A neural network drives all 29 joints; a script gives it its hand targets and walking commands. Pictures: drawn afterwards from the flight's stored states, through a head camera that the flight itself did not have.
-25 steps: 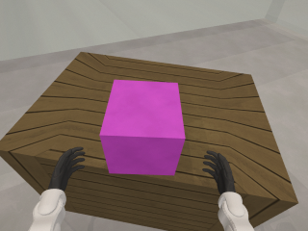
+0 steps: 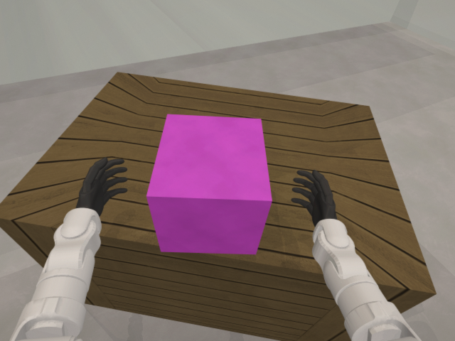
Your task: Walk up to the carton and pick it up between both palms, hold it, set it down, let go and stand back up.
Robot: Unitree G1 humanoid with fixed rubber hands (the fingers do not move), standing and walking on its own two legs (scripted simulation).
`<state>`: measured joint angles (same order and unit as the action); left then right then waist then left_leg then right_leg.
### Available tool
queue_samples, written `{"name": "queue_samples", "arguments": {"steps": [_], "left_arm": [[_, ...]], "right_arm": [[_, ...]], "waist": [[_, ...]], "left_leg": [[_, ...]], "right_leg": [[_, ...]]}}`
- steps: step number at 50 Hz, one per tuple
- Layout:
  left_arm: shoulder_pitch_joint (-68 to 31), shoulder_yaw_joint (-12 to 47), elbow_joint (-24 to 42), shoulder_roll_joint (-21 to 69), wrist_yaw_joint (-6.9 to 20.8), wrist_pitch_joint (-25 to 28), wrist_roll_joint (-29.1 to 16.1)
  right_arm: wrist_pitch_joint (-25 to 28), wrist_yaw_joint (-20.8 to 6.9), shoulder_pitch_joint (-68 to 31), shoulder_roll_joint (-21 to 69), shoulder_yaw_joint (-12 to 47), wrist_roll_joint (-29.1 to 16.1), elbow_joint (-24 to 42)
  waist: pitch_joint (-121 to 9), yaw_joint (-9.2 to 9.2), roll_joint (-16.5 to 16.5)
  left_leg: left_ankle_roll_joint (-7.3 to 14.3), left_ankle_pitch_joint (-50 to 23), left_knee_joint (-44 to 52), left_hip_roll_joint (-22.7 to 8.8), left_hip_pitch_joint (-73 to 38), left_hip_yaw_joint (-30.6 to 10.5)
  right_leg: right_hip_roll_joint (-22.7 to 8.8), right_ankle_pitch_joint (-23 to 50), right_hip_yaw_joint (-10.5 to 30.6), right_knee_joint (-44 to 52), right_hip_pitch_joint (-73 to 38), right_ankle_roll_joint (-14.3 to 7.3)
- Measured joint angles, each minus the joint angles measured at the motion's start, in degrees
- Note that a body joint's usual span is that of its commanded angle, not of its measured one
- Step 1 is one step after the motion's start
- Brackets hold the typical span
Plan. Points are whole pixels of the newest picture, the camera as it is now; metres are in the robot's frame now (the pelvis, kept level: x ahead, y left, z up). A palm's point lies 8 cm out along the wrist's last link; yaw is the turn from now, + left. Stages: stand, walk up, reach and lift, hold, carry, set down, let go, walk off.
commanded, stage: reach and lift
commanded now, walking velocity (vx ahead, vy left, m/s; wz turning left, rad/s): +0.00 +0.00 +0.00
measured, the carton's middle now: (211, 184) +0.45 +0.06 -0.02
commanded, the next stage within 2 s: none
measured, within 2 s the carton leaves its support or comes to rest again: neither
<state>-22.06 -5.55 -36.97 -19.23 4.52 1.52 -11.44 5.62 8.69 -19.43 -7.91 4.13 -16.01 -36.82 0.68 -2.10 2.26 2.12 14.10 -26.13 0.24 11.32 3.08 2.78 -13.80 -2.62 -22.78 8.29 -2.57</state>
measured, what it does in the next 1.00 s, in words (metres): stands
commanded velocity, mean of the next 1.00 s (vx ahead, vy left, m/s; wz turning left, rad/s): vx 0.00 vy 0.00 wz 0.00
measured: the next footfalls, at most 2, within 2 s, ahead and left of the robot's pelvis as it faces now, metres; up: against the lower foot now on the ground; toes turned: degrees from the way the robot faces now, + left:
none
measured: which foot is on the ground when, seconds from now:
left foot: down 0.00-1.00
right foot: down 0.00-1.00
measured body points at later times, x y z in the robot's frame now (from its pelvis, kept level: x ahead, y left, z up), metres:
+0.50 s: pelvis +0.00 +0.01 +0.00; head +0.02 +0.03 +0.45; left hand +0.42 +0.27 +0.12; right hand +0.43 -0.15 +0.10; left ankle +0.00 +0.09 -0.74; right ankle -0.02 -0.09 -0.74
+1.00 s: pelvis +0.00 +0.00 -0.01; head +0.05 +0.03 +0.44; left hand +0.45 +0.27 +0.10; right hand +0.46 -0.14 +0.10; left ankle +0.00 +0.09 -0.74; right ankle -0.02 -0.09 -0.74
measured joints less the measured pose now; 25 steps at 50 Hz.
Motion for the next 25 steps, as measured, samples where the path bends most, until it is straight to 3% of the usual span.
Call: {"name": "queue_samples", "arguments": {"steps": [8,17,25], "left_arm": [[-6.61,-0.86,-3.27,-0.54,-0.01,-4.0,0.64],[-14.42,0.99,-5.34,-0.57,-2.4,-6.28,0.32],[-21.91,1.47,-12.84,-1.45,-2.48,-8.69,-0.5]], "right_arm": [[-3.99,0.23,-6.46,-1.15,-0.32,-0.98,-3.3],[-6.7,-1.01,-14.94,-2.86,-3.26,-0.93,-6.67],[-9.4,-0.94,-22.42,-4.61,-3.31,-1.73,-13.47]], "waist": [[-0.71,0.32,0.44],[-2.98,0.16,-0.81],[-4.46,0.01,-1.71]], "left_leg": [[0.23,-0.29,-0.23,0.1,1.88,-0.21],[0.56,-0.31,-1.43,-0.22,6.65,-0.3],[0.8,-0.35,-1.47,-0.12,8.28,-0.55]], "right_leg": [[-0.07,0.46,-0.13,0.19,1.62,0.21],[0.25,1.55,-0.13,0.95,5.48,0.57],[0.22,1.88,-0.24,1.53,6.77,0.8]]}}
